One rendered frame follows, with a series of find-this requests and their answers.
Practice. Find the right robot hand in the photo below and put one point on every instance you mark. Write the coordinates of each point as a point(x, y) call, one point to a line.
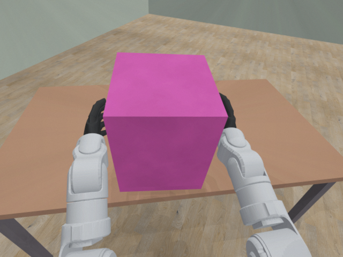
point(230, 112)

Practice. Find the robot right forearm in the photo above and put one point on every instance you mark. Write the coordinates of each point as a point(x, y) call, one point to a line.
point(259, 204)

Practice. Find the robot left forearm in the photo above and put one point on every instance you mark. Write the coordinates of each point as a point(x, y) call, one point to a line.
point(87, 218)

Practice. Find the left robot hand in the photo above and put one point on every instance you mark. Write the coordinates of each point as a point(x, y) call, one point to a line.
point(94, 124)

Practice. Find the table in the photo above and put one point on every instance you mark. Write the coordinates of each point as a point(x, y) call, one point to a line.
point(36, 156)

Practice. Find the right robot upper arm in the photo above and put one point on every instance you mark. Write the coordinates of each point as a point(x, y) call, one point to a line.
point(277, 243)

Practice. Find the carton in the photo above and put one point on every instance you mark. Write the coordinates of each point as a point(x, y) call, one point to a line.
point(164, 118)

